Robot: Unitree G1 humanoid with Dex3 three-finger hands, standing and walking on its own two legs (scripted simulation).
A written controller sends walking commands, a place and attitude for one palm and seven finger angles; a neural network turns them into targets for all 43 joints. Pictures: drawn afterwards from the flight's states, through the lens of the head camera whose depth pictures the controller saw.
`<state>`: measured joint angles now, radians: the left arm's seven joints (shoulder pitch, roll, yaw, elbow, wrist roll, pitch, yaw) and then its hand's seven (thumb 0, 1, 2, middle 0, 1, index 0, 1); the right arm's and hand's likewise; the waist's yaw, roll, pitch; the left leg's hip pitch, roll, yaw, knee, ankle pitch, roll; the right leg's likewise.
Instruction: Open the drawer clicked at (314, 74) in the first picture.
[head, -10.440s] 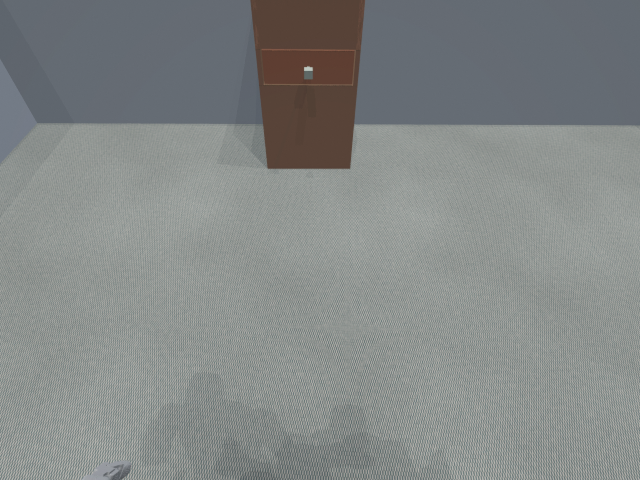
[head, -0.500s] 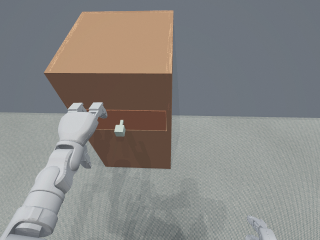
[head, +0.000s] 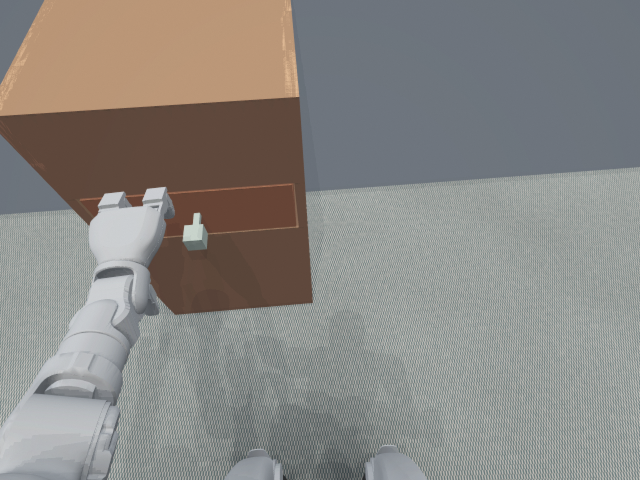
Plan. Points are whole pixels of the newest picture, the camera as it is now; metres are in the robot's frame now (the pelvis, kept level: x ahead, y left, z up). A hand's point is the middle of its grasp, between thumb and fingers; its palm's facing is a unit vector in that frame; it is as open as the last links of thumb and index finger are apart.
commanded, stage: move the hooked fingers above the handle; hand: left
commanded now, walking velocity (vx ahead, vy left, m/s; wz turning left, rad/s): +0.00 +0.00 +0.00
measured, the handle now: (196, 229) +0.56 +0.24 -0.19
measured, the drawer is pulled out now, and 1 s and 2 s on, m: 0.00 0.00 0.00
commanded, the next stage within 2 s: none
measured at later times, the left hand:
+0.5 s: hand (173, 246) +0.48 +0.24 -0.11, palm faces -0.12 +0.02 -0.99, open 13.8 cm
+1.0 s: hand (170, 247) +0.48 +0.25 -0.11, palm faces -0.12 +0.00 -0.99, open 13.8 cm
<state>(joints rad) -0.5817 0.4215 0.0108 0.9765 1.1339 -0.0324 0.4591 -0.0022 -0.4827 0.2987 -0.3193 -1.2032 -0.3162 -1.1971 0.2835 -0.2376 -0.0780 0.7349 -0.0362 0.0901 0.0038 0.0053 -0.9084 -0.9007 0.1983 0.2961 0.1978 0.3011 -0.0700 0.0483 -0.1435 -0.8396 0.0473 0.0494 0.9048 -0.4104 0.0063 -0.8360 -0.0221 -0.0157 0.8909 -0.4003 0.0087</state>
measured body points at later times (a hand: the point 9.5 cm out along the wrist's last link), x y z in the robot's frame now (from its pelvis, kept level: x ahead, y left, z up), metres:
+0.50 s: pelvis -0.03 +0.01 -0.07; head +0.15 +0.01 +0.35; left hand +0.48 +0.24 -0.05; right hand -0.03 -0.26 -0.19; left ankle +0.00 +0.12 -0.69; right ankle +0.01 -0.13 -0.69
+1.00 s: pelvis -0.04 +0.00 -0.09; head +0.14 +0.01 +0.32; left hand +0.48 +0.25 -0.06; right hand -0.03 -0.26 -0.22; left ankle +0.00 +0.12 -0.69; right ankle +0.01 -0.13 -0.69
